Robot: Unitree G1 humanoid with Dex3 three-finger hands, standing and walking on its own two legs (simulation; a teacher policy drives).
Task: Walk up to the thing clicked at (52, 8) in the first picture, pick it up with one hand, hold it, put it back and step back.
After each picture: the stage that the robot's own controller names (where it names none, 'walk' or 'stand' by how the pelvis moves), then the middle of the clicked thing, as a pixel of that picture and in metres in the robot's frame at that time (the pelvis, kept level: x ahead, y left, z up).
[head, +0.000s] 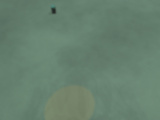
stand; (53, 9) +2.10 +0.46 -0.72
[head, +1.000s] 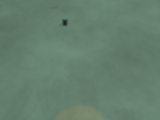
walk; (64, 21) +1.98 +0.20 -0.69
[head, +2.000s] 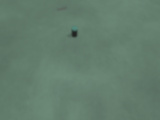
walk; (74, 31) +1.39 +0.13 -0.70
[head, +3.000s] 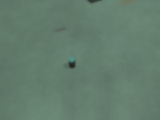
walk; (72, 62) +0.95 +0.16 -0.70
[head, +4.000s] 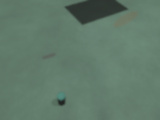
walk; (61, 99) +0.64 +0.17 -0.70
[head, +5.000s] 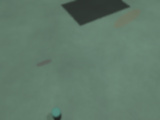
stand; (56, 114) +0.46 +0.20 -0.70
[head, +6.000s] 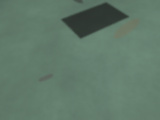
stand; out of the picture +0.41 +0.21 -0.72
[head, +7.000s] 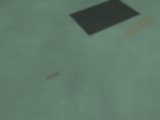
walk; out of the picture +0.36 +0.16 -0.71
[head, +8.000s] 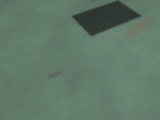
stand; out of the picture +0.40 +0.15 -0.69
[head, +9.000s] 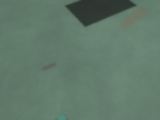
walk; out of the picture +0.40 +0.19 -0.70
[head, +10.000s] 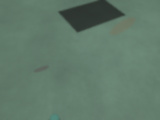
stand; out of the picture +0.45 +0.18 -0.71
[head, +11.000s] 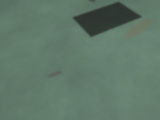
walk; out of the picture +0.44 +0.19 -0.70
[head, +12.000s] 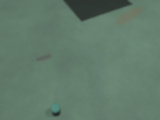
stand; (56, 110) +0.47 +0.18 -0.71
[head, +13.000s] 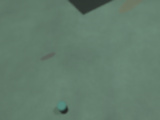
stand; (62, 107) +0.45 +0.24 -0.67
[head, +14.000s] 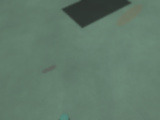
stand; out of the picture +0.43 +0.21 -0.71
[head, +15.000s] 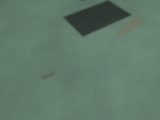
stand; out of the picture +0.42 +0.19 -0.73
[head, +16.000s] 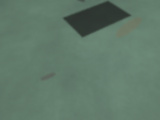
stand; out of the picture +0.41 +0.20 -0.73
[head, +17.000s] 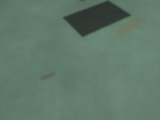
go down; out of the picture +0.41 +0.20 -0.73
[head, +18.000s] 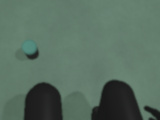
go down; (31, 50) +0.50 +0.22 -0.36
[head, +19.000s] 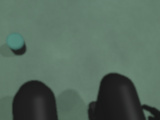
approach; (17, 45) +0.50 +0.24 -0.30
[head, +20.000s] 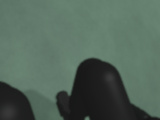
close in; out of the picture +0.48 +0.29 -0.23
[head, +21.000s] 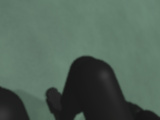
close; out of the picture +0.47 +0.30 -0.23
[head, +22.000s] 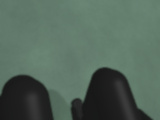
lift; out of the picture +0.42 +0.28 -0.17
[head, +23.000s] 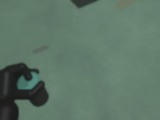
lift; (34, 90) +0.32 +0.18 -0.01
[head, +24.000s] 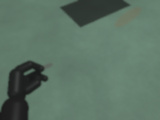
hold; out of the picture +0.17 +0.11 -0.69
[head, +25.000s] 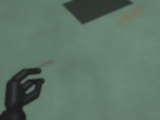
hold; out of the picture +0.17 -0.03 -0.70
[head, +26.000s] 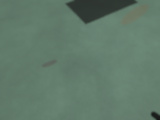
crouch; out of the picture +0.17 -0.01 -0.68
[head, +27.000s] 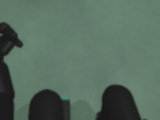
crouch; (63, 108) +0.26 +0.07 -0.40
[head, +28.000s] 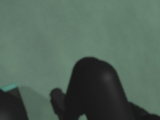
lower; (11, 102) +0.26 +0.08 -0.26
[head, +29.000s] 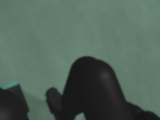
lower; (14, 99) +0.27 +0.06 -0.26
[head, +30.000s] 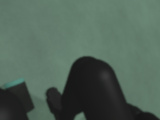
lower; (19, 96) +0.27 +0.04 -0.26
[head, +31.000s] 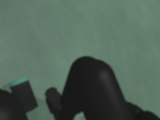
lower; (23, 94) +0.28 +0.03 -0.26
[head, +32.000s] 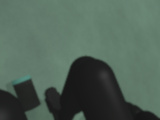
loosen; (26, 92) +0.28 +0.02 -0.27
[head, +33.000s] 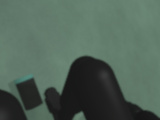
withdraw; (28, 91) +0.28 +0.01 -0.26
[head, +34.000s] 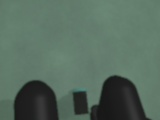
walk; (80, 101) +0.28 -0.04 -0.32
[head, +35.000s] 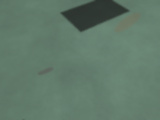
stand; out of the picture +0.17 -0.07 -0.68
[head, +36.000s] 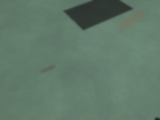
stand; out of the picture +0.18 -0.05 -0.69
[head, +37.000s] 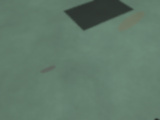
stand; out of the picture +0.17 -0.06 -0.69
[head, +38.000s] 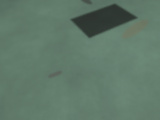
stand; out of the picture +0.20 -0.07 -0.75
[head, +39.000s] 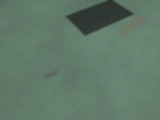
stand; out of the picture +0.16 -0.06 -0.75
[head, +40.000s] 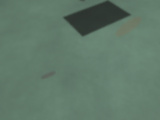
walk; out of the picture +0.16 -0.05 -0.75
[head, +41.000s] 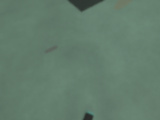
walk; out of the picture +0.39 +0.04 -0.73
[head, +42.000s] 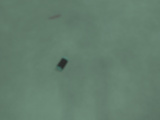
walk; (62, 63) +0.85 +0.22 -0.71
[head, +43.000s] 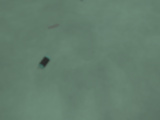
stand; (44, 61) +1.01 +0.41 -0.72
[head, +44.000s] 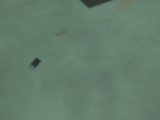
stand; (35, 62) +1.07 +0.55 -0.75
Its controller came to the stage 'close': yes
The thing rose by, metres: 0.68
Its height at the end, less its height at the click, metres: -0.02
